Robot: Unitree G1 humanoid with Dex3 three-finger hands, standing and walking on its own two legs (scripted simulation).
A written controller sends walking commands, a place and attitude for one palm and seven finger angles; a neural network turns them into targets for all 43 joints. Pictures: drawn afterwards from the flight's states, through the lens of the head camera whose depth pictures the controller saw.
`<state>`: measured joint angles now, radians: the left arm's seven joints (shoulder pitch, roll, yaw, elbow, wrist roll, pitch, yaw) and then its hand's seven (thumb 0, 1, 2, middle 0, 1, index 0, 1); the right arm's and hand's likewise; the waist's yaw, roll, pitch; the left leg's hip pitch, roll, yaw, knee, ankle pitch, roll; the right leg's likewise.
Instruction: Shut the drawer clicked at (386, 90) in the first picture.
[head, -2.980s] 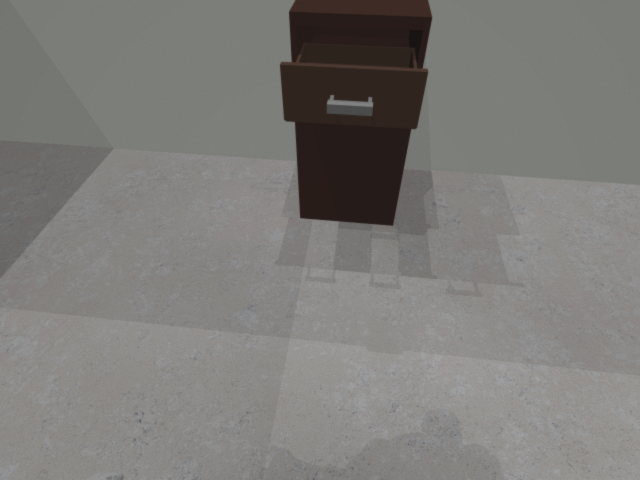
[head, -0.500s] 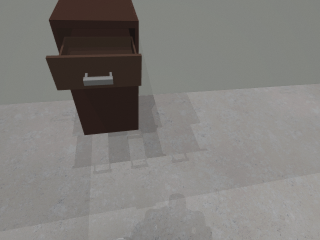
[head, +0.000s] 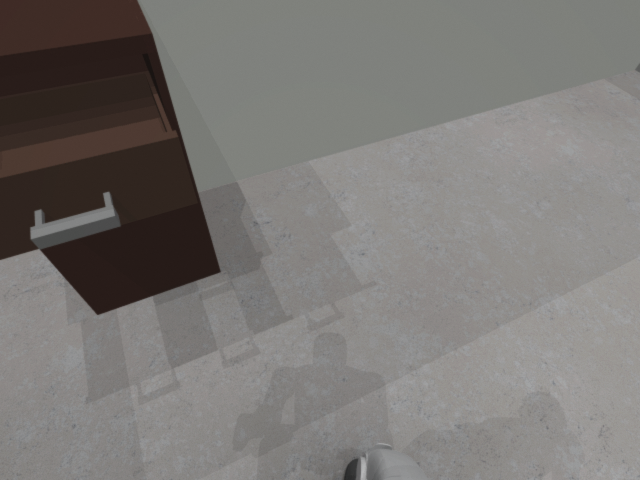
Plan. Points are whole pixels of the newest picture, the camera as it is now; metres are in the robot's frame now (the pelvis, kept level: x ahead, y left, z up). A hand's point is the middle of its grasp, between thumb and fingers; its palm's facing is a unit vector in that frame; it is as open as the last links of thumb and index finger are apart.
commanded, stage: turn to face it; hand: left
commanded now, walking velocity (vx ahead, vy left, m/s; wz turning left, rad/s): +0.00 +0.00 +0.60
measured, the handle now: (75, 216) +0.50 +0.40 -0.02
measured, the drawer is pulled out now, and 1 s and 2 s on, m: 0.29 0.29 0.29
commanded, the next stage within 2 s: take the last steps up to it in 0.76 s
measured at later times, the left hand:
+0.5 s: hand out of the picture +0.07 +0.23 -0.19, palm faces +0.30 -0.94 -0.19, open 7.4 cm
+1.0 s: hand out of the picture -0.02 +0.13 -0.15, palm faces +0.46 -0.86 -0.23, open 7.4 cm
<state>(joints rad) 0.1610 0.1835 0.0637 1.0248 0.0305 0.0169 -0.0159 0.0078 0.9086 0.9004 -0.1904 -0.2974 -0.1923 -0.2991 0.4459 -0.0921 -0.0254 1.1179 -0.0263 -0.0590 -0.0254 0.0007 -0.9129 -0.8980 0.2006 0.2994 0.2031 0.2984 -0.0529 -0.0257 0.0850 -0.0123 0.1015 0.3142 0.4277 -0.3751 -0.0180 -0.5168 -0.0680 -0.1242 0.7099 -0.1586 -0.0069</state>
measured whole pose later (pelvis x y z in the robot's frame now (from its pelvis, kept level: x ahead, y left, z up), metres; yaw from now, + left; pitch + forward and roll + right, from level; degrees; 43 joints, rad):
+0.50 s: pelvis +0.04 +0.01 -0.01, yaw +15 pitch +0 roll -2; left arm 0.18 0.23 0.09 0.96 0.03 0.06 0.02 0.00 0.91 0.90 -0.20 -0.30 -0.20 -0.30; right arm 0.25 -0.18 -0.06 0.95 -0.03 0.01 -0.01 0.00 -0.92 -0.90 0.20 0.30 0.20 0.30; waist -0.03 -0.06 0.01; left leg -0.35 0.05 0.10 0.67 -0.32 0.04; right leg -0.51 -0.10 -0.12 1.04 -0.42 0.05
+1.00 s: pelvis +0.04 -0.04 +0.01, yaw +24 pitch -1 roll +1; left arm 0.31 0.12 0.02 1.01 0.02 -0.01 0.02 0.01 0.90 0.90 -0.20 -0.30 -0.20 -0.30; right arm 0.20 -0.21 -0.07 1.02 -0.02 0.05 0.02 0.00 -0.91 -0.90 0.20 0.30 0.20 0.30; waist 0.02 0.05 0.03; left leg -0.43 0.03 0.01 1.02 -0.36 -0.03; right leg -0.19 -0.05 -0.14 0.47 -0.25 -0.04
